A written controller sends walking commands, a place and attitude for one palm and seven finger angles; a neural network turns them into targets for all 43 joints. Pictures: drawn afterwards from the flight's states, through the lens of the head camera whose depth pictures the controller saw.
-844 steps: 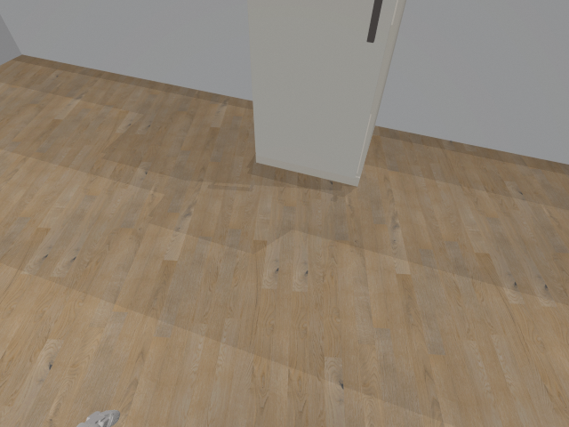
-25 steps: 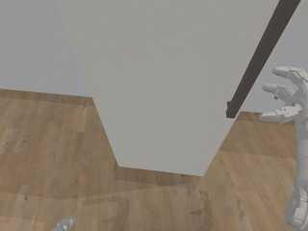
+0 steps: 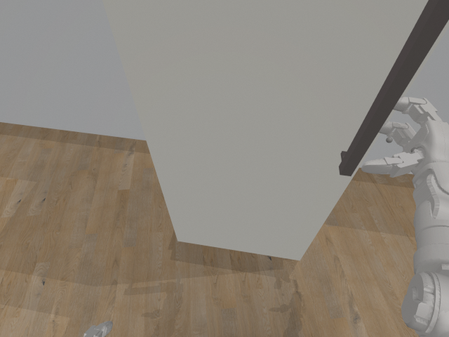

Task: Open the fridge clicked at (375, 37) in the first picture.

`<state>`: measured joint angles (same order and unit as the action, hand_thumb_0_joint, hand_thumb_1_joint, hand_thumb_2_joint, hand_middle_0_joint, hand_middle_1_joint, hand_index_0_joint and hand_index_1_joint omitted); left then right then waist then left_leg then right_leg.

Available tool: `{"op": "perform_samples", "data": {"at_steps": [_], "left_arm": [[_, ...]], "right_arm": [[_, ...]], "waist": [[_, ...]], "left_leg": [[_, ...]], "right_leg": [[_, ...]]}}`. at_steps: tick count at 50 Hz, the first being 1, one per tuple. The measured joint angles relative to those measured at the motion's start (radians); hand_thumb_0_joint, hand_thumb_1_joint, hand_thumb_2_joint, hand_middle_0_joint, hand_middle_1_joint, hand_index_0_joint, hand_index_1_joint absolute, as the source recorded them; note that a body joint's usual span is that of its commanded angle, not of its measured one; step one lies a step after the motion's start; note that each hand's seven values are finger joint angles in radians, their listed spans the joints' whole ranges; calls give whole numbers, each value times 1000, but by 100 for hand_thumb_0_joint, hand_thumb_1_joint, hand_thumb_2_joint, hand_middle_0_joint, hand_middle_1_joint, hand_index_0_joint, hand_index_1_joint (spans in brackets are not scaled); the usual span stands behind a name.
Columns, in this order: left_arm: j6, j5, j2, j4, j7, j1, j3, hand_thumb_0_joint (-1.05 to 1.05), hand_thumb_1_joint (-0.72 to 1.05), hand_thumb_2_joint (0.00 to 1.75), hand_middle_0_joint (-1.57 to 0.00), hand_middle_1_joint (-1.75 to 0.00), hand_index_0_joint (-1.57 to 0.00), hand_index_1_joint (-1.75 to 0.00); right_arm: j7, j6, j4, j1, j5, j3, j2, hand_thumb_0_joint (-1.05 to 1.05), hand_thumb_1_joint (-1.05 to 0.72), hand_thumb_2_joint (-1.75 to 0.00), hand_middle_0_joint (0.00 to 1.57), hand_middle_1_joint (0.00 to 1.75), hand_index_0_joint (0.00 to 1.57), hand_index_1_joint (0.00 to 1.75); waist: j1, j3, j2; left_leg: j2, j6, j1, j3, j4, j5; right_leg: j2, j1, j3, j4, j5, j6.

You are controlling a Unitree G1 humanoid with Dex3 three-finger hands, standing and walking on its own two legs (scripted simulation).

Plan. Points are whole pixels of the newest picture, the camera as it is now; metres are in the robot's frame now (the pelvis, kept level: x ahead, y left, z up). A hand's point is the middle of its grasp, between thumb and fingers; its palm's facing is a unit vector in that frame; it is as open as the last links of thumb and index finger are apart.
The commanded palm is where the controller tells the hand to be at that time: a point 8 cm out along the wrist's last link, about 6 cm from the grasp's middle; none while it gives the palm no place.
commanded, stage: feel for the door with the fingertips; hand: right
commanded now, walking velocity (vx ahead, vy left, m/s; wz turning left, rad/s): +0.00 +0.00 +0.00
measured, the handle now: (379, 100) +0.50 -0.20 +0.18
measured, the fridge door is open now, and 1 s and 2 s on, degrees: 0 0 0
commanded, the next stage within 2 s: slide the fingers in behind the handle in 0.34 s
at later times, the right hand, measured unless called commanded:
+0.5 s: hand (397, 134) +0.46 -0.24 +0.14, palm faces +0.04 +1.00 +0.01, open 13.5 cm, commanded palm +0.44 -0.27 +0.14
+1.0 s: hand (379, 139) +0.45 -0.21 +0.14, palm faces +0.04 +1.00 +0.01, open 13.9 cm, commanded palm +0.42 -0.26 +0.14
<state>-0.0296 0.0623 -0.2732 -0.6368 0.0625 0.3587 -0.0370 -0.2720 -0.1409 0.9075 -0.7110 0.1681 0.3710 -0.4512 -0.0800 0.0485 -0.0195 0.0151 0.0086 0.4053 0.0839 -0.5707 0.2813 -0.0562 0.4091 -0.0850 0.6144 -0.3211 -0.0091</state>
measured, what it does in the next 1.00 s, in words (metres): stands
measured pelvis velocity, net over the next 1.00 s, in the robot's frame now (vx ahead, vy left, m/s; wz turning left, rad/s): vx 0.00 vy -0.01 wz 0.00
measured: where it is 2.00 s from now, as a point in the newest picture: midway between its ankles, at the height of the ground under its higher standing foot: outside the picture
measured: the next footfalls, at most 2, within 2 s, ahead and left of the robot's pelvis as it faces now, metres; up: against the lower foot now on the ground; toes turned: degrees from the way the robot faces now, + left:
none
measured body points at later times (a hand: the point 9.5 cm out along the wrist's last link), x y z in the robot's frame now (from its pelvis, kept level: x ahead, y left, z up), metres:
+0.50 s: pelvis -0.01 -0.01 -0.01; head +0.05 -0.02 +0.44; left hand +0.04 +0.27 -0.12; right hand +0.45 -0.29 +0.15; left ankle +0.00 +0.11 -0.73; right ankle -0.01 -0.11 -0.73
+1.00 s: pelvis +0.00 -0.01 +0.00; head +0.04 -0.01 +0.44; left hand +0.07 +0.25 -0.11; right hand +0.44 -0.26 +0.14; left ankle +0.00 +0.11 -0.73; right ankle -0.01 -0.11 -0.73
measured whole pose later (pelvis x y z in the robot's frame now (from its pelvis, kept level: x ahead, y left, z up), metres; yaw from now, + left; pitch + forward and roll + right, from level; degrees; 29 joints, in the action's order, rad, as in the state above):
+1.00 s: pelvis +0.00 -0.01 +0.00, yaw +0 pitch +8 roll +1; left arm -0.04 0.05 -0.27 -0.64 0.05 0.35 -0.04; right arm -0.23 -0.16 0.93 -0.75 0.16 0.33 -0.41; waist -0.08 0.06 -0.02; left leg 0.02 0.00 0.44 0.08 -0.60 0.29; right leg -0.05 0.45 -0.08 0.65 -0.33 -0.02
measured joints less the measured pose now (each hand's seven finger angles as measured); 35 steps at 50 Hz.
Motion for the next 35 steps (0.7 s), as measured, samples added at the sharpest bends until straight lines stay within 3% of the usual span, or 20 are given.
{"op": "perform_samples", "data": {"at_steps": [7,19,27,35], "left_arm": [[-2,2,-7,-12,7,-8,-1,1,90,89,-21,-30,-21,-30],[-7,-6,-21,-22,9,2,5,1,90,89,-21,-30,-21,-30],[-9,-15,-13,-47,2,32,4,1,90,89,-21,-30,-21,-30],[-8,-15,-2,-46,-8,42,0,1,90,89,-21,-30,-21,-30]], "right_arm": [[-32,-11,72,-49,10,-7,-34,-1,50,-30,30,120,30,120],[-53,-56,170,-143,-1,-14,-61,-1,50,-30,32,122,32,121],[-30,-65,201,-188,-5,-35,-57,-1,50,-30,38,126,38,126],[-21,-71,176,-152,-1,-29,-51,-1,50,-30,35,125,35,123]], "waist": [[6,0,3],[-10,-4,11],[-9,-2,8],[-11,8,5]], "left_leg": [[2,1,5,10,-4,1],[9,-5,56,18,-26,1],[16,-9,81,28,-36,2],[14,-11,81,16,-38,2]], "right_leg": [[2,12,11,9,1,0],[7,73,21,41,-3,-6],[14,106,31,58,-4,-11],[11,100,20,61,-9,-14]]}}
